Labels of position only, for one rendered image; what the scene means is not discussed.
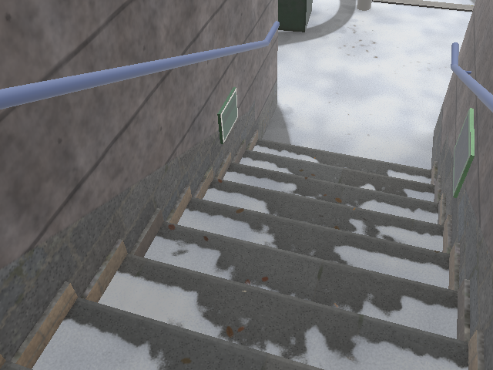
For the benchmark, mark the stairs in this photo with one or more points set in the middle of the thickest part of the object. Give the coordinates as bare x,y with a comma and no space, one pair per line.
298,259

